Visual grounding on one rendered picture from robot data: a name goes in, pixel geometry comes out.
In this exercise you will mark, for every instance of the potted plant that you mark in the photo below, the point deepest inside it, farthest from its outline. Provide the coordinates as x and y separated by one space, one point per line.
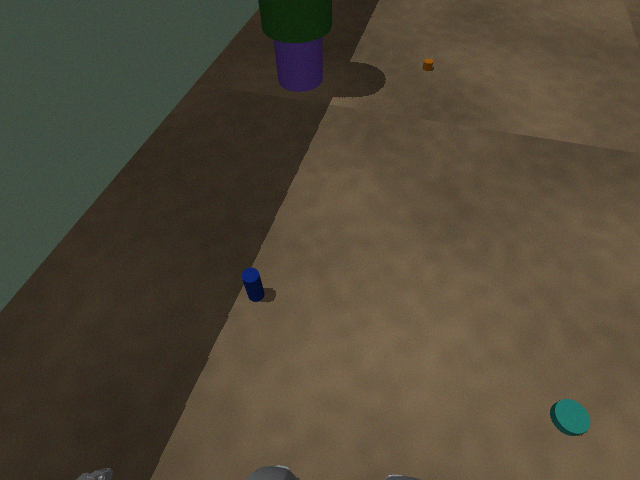
297 28

